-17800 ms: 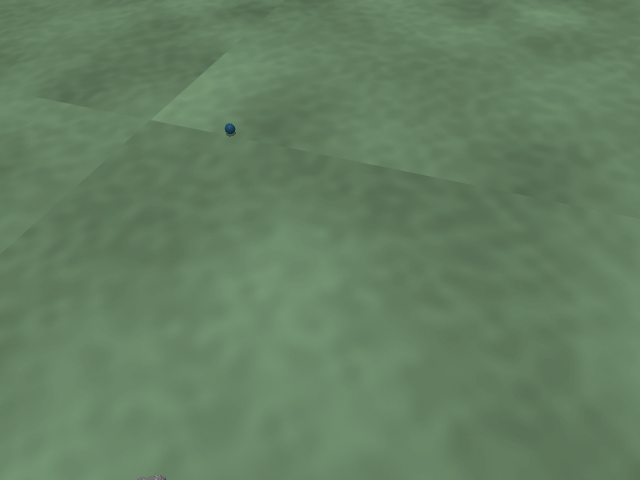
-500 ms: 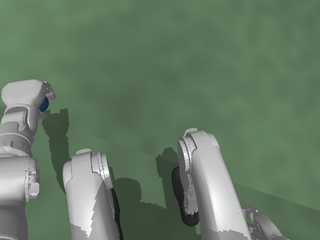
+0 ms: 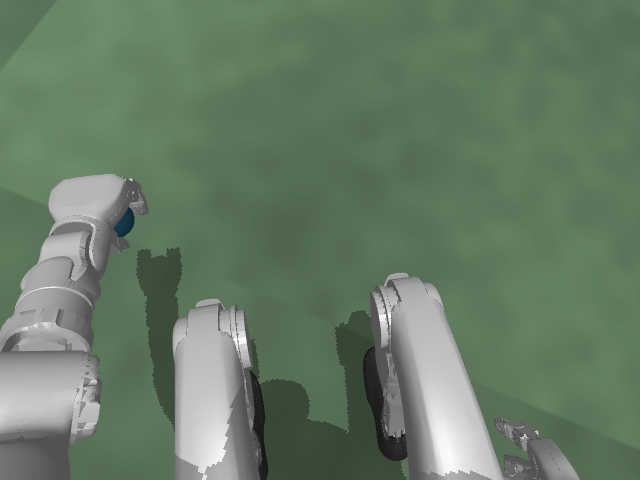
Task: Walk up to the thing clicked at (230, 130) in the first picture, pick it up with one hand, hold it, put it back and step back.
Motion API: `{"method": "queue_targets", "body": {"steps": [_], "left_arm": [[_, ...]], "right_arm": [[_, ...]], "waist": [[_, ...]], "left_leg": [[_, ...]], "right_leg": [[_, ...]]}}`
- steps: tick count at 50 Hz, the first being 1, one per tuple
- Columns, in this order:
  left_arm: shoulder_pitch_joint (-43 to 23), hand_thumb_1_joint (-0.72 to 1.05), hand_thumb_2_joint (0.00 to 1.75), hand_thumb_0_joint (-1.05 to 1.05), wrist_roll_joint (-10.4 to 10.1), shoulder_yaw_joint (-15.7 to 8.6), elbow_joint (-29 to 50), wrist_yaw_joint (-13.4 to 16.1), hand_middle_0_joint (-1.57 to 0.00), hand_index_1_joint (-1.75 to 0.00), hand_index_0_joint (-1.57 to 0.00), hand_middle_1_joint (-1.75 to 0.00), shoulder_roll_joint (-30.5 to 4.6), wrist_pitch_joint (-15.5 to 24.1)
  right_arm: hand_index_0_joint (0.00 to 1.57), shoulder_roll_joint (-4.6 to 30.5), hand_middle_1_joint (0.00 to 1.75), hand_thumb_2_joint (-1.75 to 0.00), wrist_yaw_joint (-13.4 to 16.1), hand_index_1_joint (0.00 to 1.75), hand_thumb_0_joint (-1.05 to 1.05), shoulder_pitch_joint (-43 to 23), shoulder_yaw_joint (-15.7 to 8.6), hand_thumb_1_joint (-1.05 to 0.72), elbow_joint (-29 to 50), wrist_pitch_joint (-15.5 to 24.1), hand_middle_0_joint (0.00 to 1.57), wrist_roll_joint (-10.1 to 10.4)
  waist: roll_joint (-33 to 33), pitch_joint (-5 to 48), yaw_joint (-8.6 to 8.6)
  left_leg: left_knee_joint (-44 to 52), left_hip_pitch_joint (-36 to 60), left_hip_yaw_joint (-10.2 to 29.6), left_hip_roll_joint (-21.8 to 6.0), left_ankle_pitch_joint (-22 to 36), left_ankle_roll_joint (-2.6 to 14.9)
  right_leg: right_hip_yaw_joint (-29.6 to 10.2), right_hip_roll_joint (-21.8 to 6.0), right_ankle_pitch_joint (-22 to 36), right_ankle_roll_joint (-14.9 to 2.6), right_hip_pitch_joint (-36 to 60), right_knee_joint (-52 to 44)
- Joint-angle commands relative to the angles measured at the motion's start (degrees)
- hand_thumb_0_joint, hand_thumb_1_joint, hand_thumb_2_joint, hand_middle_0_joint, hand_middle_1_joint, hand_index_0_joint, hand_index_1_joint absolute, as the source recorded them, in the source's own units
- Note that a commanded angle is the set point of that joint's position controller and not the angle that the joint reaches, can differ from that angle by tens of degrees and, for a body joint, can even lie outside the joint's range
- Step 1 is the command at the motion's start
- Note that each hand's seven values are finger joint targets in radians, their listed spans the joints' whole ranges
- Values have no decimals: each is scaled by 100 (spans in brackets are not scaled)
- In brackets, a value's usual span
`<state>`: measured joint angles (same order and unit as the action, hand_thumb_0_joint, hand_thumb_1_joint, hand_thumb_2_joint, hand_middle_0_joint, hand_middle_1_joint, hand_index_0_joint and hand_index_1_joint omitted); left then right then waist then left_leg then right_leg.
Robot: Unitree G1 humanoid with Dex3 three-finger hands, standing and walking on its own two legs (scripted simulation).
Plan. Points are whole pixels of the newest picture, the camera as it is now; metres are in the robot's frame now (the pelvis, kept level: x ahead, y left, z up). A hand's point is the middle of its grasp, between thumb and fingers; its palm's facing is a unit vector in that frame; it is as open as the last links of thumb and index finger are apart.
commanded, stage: lift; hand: left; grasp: from above
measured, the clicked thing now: (112, 219) +0.46 +0.28 -0.15
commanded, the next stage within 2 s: hold in 1.26 s
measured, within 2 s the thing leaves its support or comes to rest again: neither
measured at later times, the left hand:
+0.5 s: hand (18, 234) +0.37 +0.27 +0.07, palm faces -0.42 -0.09 -0.90, open 7.0 cm
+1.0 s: hand out of the picture +0.36 +0.24 +0.23, palm faces -0.45 -0.09 -0.89, open 7.0 cm
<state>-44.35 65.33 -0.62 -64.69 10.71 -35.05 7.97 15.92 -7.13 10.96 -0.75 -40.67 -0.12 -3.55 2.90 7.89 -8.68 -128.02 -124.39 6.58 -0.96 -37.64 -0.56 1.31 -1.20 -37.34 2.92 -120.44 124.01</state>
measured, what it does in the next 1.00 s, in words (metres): rises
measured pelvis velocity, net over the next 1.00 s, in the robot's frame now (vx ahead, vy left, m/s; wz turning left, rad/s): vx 0.05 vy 0.00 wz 0.06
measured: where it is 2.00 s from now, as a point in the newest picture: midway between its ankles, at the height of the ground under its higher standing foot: (320, 436)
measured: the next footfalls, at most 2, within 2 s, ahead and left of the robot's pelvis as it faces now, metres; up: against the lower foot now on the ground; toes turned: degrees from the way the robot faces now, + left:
none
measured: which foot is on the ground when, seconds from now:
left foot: down 0.00-1.00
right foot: down 0.00-1.00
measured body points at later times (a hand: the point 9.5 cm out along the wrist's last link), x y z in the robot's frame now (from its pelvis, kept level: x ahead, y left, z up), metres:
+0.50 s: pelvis +0.01 +0.00 +0.15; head +0.15 +0.02 +0.58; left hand +0.39 +0.27 +0.12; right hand +0.15 -0.26 +0.03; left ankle +0.09 +0.13 -0.35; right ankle +0.11 -0.14 -0.35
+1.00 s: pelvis +0.05 +0.00 +0.31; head +0.11 +0.00 +0.75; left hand +0.38 +0.24 +0.28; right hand +0.15 -0.26 +0.18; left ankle +0.09 +0.13 -0.35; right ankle +0.10 -0.14 -0.35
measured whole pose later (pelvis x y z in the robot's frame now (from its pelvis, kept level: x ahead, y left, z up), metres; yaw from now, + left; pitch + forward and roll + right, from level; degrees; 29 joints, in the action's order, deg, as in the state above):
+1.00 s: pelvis +0.05 +0.00 +0.31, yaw +3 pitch +14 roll -1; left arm -19.4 57.2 10.0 -46.9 7.3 -22.9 -0.9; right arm 13.9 3.0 13.7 -2.1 -41.8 0.0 2.2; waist 2.4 7.1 -3.5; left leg -64.3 -52.3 0.2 -3.2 -26.3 -0.9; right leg -0.1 -1.1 -25.2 1.8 -51.4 62.3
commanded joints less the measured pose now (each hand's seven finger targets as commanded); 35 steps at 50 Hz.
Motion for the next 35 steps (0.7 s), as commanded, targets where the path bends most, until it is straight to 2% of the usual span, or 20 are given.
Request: {"method": "queue_targets", "body": {"steps": [1, 2, 4, 7, 9, 11, 13, 15, 16, 17, 19, 22, 24, 26, 29, 30, 31, 32, 34, 35], "left_arm": [[-1501, 58, 51, 0, -299, -178, 1578, 28, -93, -59, -97, -64, -1318, -74], [-1320, 57, 52, 0, -310, -209, 1596, -16, -92, -59, -97, -64, -1388, -102], [-1238, 57, 50, 0, -397, -104, 1867, -108, -91, -60, -97, -65, -1245, -119], [-998, 57, 48, 0, -503, -169, 2379, -175, -91, -60, -96, -66, -1346, -171], [-860, 58, 49, 0, -591, -169, 2650, -190, -91, -60, -96, -66, -1286, -232], [-714, 58, 50, 0, -666, -55, 2903, -218, -90, -62, -96, -67, -1073, -316], [-469, 58, 52, 0, -637, -120, 3056, -215, -91, -63, -96, -69, -1171, -402], [-353, 59, 54, 0, -664, -10, 3249, -241, -93, -62, -98, -67, -1012, -488], [-307, 61, 54, 0, -686, -100, 3350, -246, -94, -63, -99, -68, -1060, -539], [-140, 61, 54, 0, -717, 30, 3297, -268, -93, -63, -99, -68, -870, -592], [34, 59, 52, 0, -766, 122, 3468, -287, -93, -61, -97, -66, -757, -684], [300, 60, 49, 0, -842, 120, 3588, -341, -93, -58, -98, -62, -727, -807], [332, 57, 51, 0, -858, 183, 3800, -365, -93, -58, -96, -62, -680, -847], [566, 56, 49, 0, -893, 318, 3671, -373, -93, -57, -96, -61, -479, -873], [656, 56, 48, 0, -923, 226, 3629, -372, -92, -56, -95, -60, -573, -864], [685, 56, 49, 0, -879, 444, 3460, -386, -92, -57, -96, -61, -337, -873], [615, 57, 50, 0, -896, 441, 3498, -364, -92, -59, -96, -63, -341, -864], [715, 57, 50, 0, -905, 351, 3454, -341, -91, -59, -95, -64, -398, -869], [720, 55, 50, 0, -906, 508, 3367, -338, -90, -59, -94, -63, -217, -863], [843, 56, 51, 0, -887, 472, 3249, -331, -91, -59, -95, -63, -256, -870]], "right_arm": [[20, 1228, 30, -91, 179, 30, 0, 862, -479, -92, 412, 29, 20, 107], [20, 1240, 30, -91, 199, 30, 0, 842, -491, -92, 441, 15, 20, 144], [20, 1188, 30, -91, 252, 30, 0, 756, -509, -92, 489, 0, 20, 175], [20, 1133, 30, -91, 338, 30, 0, 643, -530, -92, 626, -36, 20, 223], [20, 1117, 30, -90, 401, 30, 0, 594, -530, -92, 641, -49, 20, 269], [20, 1072, 30, -91, 466, 30, 0, 505, -540, -92, 667, -48, 20, 306], [20, 1062, 30, -91, 533, 30, 0, 467, -552, -92, 668, -63, 20, 351], [20, 1006, 30, -91, 580, 30, 0, 399, -546, -92, 687, -75, 20, 374], [20, 1008, 30, -90, 602, 30, 0, 398, -551, -92, 678, -83, 20, 392], [20, 989, 30, -90, 637, 30, 0, 337, -542, -91, 682, -91, 20, 401], [20, 934, 30, -90, 695, 30, 0, 266, -536, -91, 683, -102, 20, 433], [20, 888, 30, -90, 774, 30, 0, 117, -495, -91, 671, -98, 20, 460], [20, 823, 30, -90, 830, 30, 0, 102, -476, -91, 674, -95, 20, 490], [20, 746, 30, -91, 887, 30, 0, 89, -436, -92, 639, -70, 20, 510], [20, 742, 30, -90, 966, 30, 0, 89, -413, -91, 588, -15, 20, 539], [20, 685, 30, -91, 987, 30, 0, 71, -392, -92, 566, 2, 20, 537], [20, 672, 30, -91, 1002, 30, 0, 101, -387, -92, 570, 22, 20, 543], [20, 691, 30, -90, 1017, 30, 0, 100, -387, -91, 551, 48, 20, 553], [20, 648, 30, -91, 1043, 30, 0, 111, -376, -92, 552, 78, 20, 559], [20, 658, 30, -91, 1053, 30, 0, 118, -373, -91, 565, 91, 20, 568]], "waist": [[824, 3897, 51], [827, 3758, 64], [767, 3734, 80], [769, 3762, 171], [725, 3764, 190], [765, 3787, 197], [760, 3772, 246], [789, 3763, 278], [799, 3790, 319], [720, 3717, 309], [701, 3466, 303], [624, 3293, 377], [524, 3212, 331], [354, 2855, 297], [271, 2597, 371], [226, 2484, 321], [163, 2379, 305], [178, 2344, 366], [155, 2204, 365], [138, 2130, 437]], "left_leg": [[1944, 3087, -432, 165, 470, 230], [2058, 3105, -390, 159, 403, 228], [2282, 3309, -322, 136, 300, 217], [2623, 3561, -322, 142, 125, 210], [2806, 3813, -307, 141, 194, 204], [3036, 4177, -279, 117, 322, 184], [3260, 4403, -284, 130, 483, 168], [3494, 4787, -340, 107, 669, 150], [3646, 4968, -301, 94, 759, 140], [3851, 5128, -236, 71, 683, 128], [4166, 5387, -280, 62, 544, 121], [4659, 5806, -225, 29, 415, 106], [4854, 6019, -297, 38, 559, 108], [5072, 6118, -394, 57, 641, 125], [5506, 6489, -362, 18, 694, 120], [5597, 6620, -391, 21, 794, 113], [5684, 6660, -424, 28, 806, 124], [5871, 6820, -369, 9, 810, 110], [6120, 7030, -420, 20, 865, 106], [6294, 7172, -388, 18, 850, 94]], "right_leg": [[427, 233, 626, -496, 2162, -1820], [423, 223, 553, -497, 2168, -1885], [419, 237, 511, -497, 2240, -2003], [339, 247, 307, -485, 2616, -2314], [315, 215, 369, -466, 2779, -2523], [323, 204, 547, -459, 2958, -2677], [297, 183, 677, -448, 3232, -2871], [276, 194, 834, -451, 3504, -3119], [268, 167, 921, -442, 3645, -3201], [293, 186, 884, -438, 3727, -3304], [248, 191, 763, -425, 4003, -3679], [222, 213, 692, -412, 4424, -4040], [165, 219, 771, -407, 4796, -4370], [117, 230, 800, -400, 5121, -4728], [63, 226, 828, -397, 5534, -5122], [48, 239, 913, -404, 5650, -5263], [10, 242, 893, -402, 5828, -5450], [5, 235, 901, -399, 5977, -5548], [-32, 245, 923, -405, 6239, -5858], [-35, 254, 905, -412, 6359, -5973]]}}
